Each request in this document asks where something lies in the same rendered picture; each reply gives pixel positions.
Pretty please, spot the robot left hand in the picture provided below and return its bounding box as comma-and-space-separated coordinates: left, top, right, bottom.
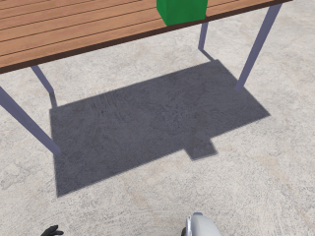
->
40, 225, 64, 236

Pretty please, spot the carton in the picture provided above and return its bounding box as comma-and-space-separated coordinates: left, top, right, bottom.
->
157, 0, 209, 26

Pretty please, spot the table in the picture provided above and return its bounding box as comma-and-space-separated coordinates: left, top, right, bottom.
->
0, 0, 293, 155

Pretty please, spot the right robot thigh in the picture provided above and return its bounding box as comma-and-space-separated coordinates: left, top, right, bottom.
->
185, 214, 222, 236

